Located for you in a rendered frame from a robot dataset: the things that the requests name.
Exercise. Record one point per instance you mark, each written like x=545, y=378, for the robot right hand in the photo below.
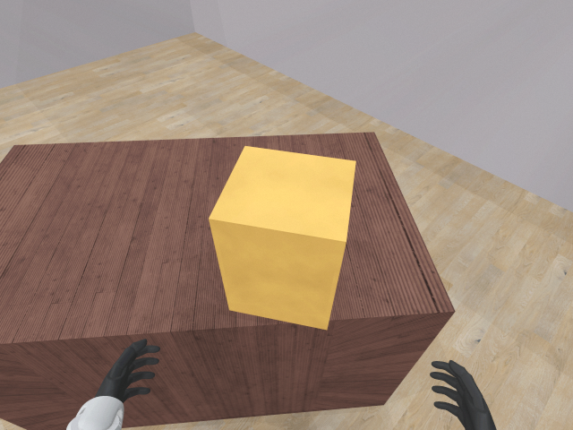
x=472, y=410

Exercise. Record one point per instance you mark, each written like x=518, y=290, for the carton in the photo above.
x=279, y=228

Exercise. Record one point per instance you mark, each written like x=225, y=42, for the left robot forearm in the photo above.
x=100, y=413

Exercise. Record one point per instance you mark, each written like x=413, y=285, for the robot left hand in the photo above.
x=120, y=376

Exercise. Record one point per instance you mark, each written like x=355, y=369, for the pedestal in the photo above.
x=103, y=244

